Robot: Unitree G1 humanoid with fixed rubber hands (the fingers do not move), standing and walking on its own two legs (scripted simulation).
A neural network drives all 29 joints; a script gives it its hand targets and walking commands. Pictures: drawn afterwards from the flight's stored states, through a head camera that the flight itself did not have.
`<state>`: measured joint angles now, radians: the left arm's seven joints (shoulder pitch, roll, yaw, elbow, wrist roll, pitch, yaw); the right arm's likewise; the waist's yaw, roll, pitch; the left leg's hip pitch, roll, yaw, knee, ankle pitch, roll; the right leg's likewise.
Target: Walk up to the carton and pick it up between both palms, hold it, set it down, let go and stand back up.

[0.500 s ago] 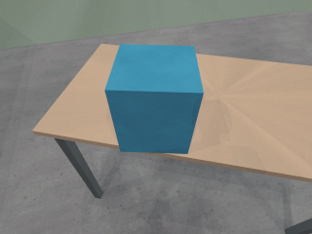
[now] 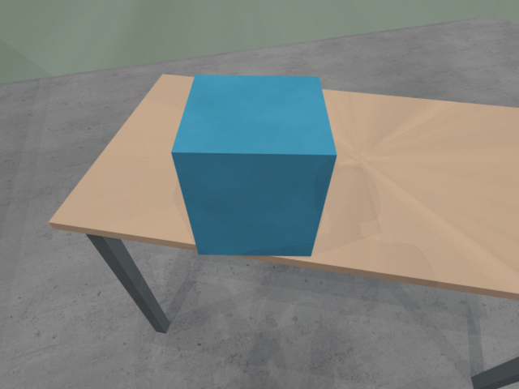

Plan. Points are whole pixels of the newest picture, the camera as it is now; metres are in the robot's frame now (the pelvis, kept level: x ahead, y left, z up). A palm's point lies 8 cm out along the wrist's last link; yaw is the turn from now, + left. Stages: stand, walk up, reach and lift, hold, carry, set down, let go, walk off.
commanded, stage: walk up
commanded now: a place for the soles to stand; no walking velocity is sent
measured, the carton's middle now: (255, 170) +0.46 +0.01 +0.09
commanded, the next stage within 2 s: reach and lift in 0.12 s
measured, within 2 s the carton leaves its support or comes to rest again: neither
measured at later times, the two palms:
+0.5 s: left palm (135, 376) +0.17 +0.20 -0.08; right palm (428, 368) +0.17 -0.27 -0.09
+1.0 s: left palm (107, 362) +0.19 +0.24 -0.05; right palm (409, 368) +0.17 -0.23 -0.07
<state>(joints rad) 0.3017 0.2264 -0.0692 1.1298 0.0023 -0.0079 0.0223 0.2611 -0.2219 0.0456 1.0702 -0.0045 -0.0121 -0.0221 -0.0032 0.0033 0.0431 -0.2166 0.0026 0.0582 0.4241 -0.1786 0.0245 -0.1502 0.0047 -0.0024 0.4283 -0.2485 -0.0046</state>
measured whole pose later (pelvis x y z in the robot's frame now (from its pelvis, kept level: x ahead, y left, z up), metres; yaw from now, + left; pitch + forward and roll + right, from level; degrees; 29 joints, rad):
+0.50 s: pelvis -0.01 -0.02 -0.01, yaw -1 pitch -4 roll +0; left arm 0.03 0.19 0.07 0.37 0.12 0.77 -0.07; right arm -0.04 -0.28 0.05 0.69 0.13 0.27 0.03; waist -0.03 -0.01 0.12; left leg -0.24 0.07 0.09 0.55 -0.23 -0.02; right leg -0.18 0.02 -0.04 0.56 -0.31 -0.04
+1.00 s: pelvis +0.02 -0.02 +0.01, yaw -2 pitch -2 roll +0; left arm 0.19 0.26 0.11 0.32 -0.02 0.45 -0.08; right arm 0.26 -0.17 0.06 0.38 0.07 0.15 -0.06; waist 0.01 0.01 0.08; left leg -0.12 0.05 0.11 0.31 -0.16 -0.02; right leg -0.07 0.03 -0.02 0.31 -0.21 -0.03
